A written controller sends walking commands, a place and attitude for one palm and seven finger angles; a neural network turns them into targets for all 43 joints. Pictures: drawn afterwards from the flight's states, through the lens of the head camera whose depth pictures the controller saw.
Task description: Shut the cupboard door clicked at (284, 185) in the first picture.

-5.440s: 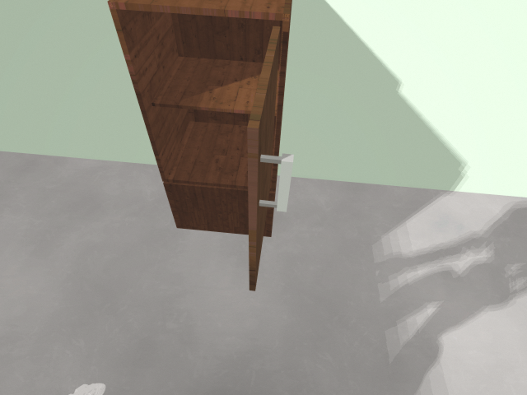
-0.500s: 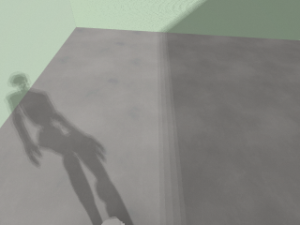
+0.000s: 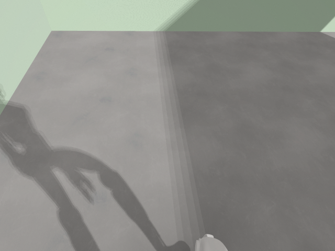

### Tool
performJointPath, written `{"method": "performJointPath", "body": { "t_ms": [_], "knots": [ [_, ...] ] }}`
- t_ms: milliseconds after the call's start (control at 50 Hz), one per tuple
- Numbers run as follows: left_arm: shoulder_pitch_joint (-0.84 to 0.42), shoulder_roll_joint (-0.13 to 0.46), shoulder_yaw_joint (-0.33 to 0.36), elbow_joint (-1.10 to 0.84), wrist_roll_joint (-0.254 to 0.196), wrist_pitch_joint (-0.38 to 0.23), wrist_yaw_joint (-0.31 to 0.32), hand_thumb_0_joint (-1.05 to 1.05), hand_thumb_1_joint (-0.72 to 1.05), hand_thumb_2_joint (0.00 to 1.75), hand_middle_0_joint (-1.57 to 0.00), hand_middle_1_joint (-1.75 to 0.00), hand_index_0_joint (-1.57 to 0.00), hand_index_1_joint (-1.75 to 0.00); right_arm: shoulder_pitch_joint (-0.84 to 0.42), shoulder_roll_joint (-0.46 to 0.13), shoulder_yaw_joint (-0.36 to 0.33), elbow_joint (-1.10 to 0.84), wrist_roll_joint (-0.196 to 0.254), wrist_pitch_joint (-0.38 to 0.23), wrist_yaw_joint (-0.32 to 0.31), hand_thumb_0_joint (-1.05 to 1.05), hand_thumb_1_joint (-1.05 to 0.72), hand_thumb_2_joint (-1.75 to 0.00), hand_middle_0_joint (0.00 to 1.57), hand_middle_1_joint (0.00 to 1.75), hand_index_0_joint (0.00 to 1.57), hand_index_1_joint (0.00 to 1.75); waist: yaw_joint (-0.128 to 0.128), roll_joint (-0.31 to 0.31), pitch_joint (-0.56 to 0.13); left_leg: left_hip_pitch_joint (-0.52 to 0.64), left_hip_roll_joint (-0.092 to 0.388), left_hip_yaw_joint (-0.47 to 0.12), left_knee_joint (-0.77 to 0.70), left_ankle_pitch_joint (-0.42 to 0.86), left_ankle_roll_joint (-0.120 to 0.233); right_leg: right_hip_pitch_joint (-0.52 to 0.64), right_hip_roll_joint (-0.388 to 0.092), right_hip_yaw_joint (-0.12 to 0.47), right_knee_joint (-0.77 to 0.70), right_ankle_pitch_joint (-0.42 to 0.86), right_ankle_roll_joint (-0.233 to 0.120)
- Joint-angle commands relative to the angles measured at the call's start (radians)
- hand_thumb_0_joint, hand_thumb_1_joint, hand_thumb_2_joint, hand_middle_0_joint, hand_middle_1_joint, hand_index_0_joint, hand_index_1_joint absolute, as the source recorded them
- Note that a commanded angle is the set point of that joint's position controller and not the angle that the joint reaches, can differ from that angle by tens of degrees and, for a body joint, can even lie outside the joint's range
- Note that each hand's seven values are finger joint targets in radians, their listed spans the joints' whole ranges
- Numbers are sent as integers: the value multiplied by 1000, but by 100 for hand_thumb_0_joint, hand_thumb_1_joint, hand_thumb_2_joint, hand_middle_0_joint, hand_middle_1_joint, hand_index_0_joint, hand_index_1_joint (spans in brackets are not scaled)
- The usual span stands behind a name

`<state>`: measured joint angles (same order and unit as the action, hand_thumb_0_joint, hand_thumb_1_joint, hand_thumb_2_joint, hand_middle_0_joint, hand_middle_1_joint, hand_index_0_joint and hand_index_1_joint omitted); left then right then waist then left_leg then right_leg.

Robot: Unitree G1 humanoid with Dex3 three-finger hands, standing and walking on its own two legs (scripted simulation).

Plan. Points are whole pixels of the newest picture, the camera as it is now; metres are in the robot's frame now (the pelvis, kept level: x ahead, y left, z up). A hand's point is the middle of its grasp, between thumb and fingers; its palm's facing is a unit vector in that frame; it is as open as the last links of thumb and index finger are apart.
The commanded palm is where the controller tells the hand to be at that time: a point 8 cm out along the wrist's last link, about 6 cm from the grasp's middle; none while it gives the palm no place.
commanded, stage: walk around to get in front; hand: left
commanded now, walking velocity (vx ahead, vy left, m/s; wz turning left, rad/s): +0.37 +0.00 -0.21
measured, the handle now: out of the picture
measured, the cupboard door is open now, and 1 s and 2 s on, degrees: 89 89 89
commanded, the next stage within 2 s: walk to a spot facing it in 0.38 s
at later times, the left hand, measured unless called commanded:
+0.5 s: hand (128, 222) +0.23 +0.12 -0.18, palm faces +0.06 -0.98 -0.19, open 7.2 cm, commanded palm none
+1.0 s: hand (114, 168) +0.40 +0.20 -0.17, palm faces +0.29 -0.93 -0.22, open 7.4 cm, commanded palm none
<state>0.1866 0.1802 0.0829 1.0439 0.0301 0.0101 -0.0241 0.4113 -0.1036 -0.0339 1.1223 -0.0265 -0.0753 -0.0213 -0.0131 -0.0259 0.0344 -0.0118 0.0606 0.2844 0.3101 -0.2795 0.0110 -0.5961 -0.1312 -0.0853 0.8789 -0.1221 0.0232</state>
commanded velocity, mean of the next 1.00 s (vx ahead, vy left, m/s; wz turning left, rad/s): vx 0.16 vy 0.00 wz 0.35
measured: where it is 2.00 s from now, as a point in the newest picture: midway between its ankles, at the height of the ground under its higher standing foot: (172, 226)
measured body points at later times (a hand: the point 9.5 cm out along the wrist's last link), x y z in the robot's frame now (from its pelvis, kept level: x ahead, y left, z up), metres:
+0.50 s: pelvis +0.22 -0.06 +0.00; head +0.23 -0.06 +0.45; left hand +0.23 +0.17 -0.16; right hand +0.29 -0.31 -0.15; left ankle +0.32 +0.09 -0.69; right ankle +0.18 -0.13 -0.75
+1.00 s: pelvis +0.35 -0.02 -0.01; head +0.37 +0.00 +0.44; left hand +0.39 +0.25 -0.15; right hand +0.48 -0.25 -0.15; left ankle +0.40 +0.07 -0.75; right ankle +0.39 -0.19 -0.69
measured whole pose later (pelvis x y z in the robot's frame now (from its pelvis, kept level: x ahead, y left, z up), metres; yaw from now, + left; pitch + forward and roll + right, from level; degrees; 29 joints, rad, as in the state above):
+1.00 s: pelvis +0.35 -0.02 -0.01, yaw +14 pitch +1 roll -2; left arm 0.15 0.21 0.09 0.91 0.02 0.03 0.02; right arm 0.18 -0.19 -0.06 0.95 -0.03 0.02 0.00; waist -0.02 0.00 0.04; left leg -0.37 -0.03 0.00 0.50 -0.15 0.06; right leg -0.50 -0.09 -0.02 0.98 -0.38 0.09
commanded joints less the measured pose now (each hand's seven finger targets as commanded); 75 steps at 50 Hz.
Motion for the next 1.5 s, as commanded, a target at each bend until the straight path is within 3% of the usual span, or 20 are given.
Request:
{"method": "performJointPath", "body": {
  "t_ms": [0, 40, 100, 120, 140, 160, 220, 280, 540, 600, 620, 660, 740, 840, 980, 1080, 1100, 1140, 1240, 1480],
  "knots": [
    [-142, -12, -12, -92, 0, -31, -5, 0, 90, 90, -20, -30, -20, -30, 116, -139, -30, 0, -5, -8, -3, 0, -90, -90, 20, 30, 20, 30, -47, 150, 115, 10, 280, -107, -120, 332, 104, -29, 18, -32, -172, -29, -23],
    [-146, -3, -11, -95, -1, -39, -4, 0, 90, 90, -20, -30, -20, -30, 123, -147, -31, 12, -9, -2, -1, 0, -90, -90, 20, 30, 20, 30, -40, 150, 108, 18, 284, -98, -71, 402, 95, 41, 51, -55, -228, -68, -44],
    [107, 45, 4, -13, 7, -62, 2, 0, 90, 90, -20, -30, -20, -30, 89, -164, -35, 14, 0, 2, 0, 0, -90, -90, 20, 30, 20, 30, 84, 119, -45, -17, 229, -26, 269, 657, 47, 422, 136, -117, -366, -40, -85],
    [258, 120, 26, 33, 10, -75, 11, 0, 90, 90, -20, -30, -20, -30, 81, -144, -35, 3, 12, 0, 11, 0, -90, -90, 20, 30, 20, 30, 148, 24, -146, -221, 189, -6, 507, 489, 10, 693, 20, 17, -372, -41, -130],
    [375, 244, 55, 56, 3, -80, 28, 0, 90, 90, -20, -30, -20, -30, 98, -75, -18, -38, 24, -2, 15, 0, -90, -90, 20, 30, 20, 30, 168, -223, -253, -522, 37, -21, 850, -211, -35, 910, -278, 467, -476, 10, -239],
    [358, 280, 60, 57, -19, -74, 30, 0, 90, 90, -20, -30, -20, -30, 37, -101, -22, -61, 26, 5, 13, 0, -90, -90, 20, 30, 20, 30, 154, -194, -258, -604, 35, -176, 1031, -288, -17, 856, -346, 583, -590, -55, -285],
    [137, 110, 11, 1, -15, -81, 36, 0, 90, 90, -20, -30, -20, -30, -63, -82, -32, -70, 5, 13, 11, 0, -90, -90, 20, 30, 20, 30, 62, -12, -25, -613, 135, -267, 1017, -42, -15, 479, -239, 330, -650, -111, -203],
    [112, 57, -8, 7, -5, -97, 39, 0, 90, 90, -20, -30, -20, -30, 19, -47, -29, -37, -4, 42, 17, 0, -90, -90, 20, 30, 20, 30, -8, -51, -11, -542, 133, -239, 889, 15, -35, 368, -168, 147, -690, -25, -169],
    [228, 97, -26, 63, -3, -100, 49, 0, 90, 90, -20, -30, -20, -30, -306, -87, -11, -169, 5, 42, 51, 0, -90, -90, 20, 30, 20, 30, 39, -58, 74, -520, 54, -162, 378, 109, -17, 568, -167, -33, -599, 439, -127],
    [209, 137, -14, 43, -7, -85, 56, 0, 90, 90, -20, -30, -20, -30, -180, -142, -23, -152, 0, 44, 40, 0, -90, -90, 20, 30, 20, 30, -28, -53, -4, -312, -12, -137, 266, 137, 12, 584, -162, -109, -331, 635, -78],
    [203, 143, -11, 26, -13, -78, 54, 0, 90, 90, -20, -30, -20, -30, -69, -194, -36, -131, -6, 44, 33, 0, -90, -90, 20, 30, 20, 30, -77, 14, -93, -110, -5, -156, 205, 357, 33, 495, -124, -141, -123, 549, -35],
    [209, 78, -17, -44, -31, -74, 50, 0, 90, 90, -20, -30, -20, -30, 65, -361, -65, -120, 6, 50, 18, 0, -90, -90, 20, 30, 20, 30, -95, 313, -233, 139, 390, -601, 151, 1044, 254, 142, 80, -77, 398, -541, 34],
    [112, 67, 1, -64, -14, -35, 43, 0, 90, 90, -20, -30, -20, -30, -196, -259, -46, -195, 10, 47, 3, 0, -90, -90, 20, 30, 20, 30, -3, 114, -85, -209, 256, -503, 36, 469, 171, 81, 1, 70, 381, -332, 48],
    [152, 67, 18, -89, -6, 10, 44, 0, 90, 90, -20, -30, -20, -30, -248, -249, -59, -233, 5, 63, 13, 0, -90, -90, 20, 30, 20, 30, 30, 142, -67, -368, 166, -487, -63, 96, 138, 145, 20, 52, 257, -218, 62],
    [-9, 86, 17, -207, -10, 9, 46, 0, 90, 90, -20, -30, -20, -30, -189, -288, -87, -249, -4, 82, 14, 0, -90, -90, 20, 30, 20, 30, -18, 169, -96, -238, 161, -633, -1, 151, 176, 120, 69, 70, 14, -299, 67],
    [59, 106, 15, -228, -24, -5, 54, 0, 90, 90, -20, -30, -20, -30, -218, -296, -100, -279, 2, 98, 17, 0, -90, -90, 20, 30, 20, 30, 20, 200, -149, -282, 97, -661, 112, 346, 130, 363, 125, 61, -328, -209, 45],
    [101, 132, 20, -222, -23, -11, 57, 0, 90, 90, -20, -30, -20, -30, -230, -276, -98, -291, 9, 100, 21, 0, -90, -90, 20, 30, 20, 30, 44, 151, -155, -367, 54, -637, 160, 267, 84, 492, 95, 75, -487, -125, 31],
    [84, 298, 40, -248, 1, -19, 65, 0, 90, 90, -20, -30, -20, -30, -211, -178, -84, -331, 14, 98, 29, 0, -90, -90, 20, 30, 20, 30, 47, -266, -107, -696, -157, -329, 603, -277, -69, 585, -384, 474, -652, 0, -152],
    [-63, 167, 1, -268, -8, -27, 63, 0, 90, 90, -20, -30, -20, -30, -189, -204, -83, -274, 4, 130, 48, 0, -90, -90, 20, 30, 20, 30, -30, -111, 17, -615, -32, -307, 925, -90, -84, 389, -201, 103, -549, 234, -127],
    [117, 262, 29, -187, 0, -5, 55, 0, 90, 90, -20, -30, -20, -30, -335, -202, -46, -310, 16, 115, 48, 0, -90, -90, 20, 30, 20, 30, 63, -224, -88, -376, -58, -156, 354, -134, -64, 585, -234, -26, -380, 512, -110]
  ]
}}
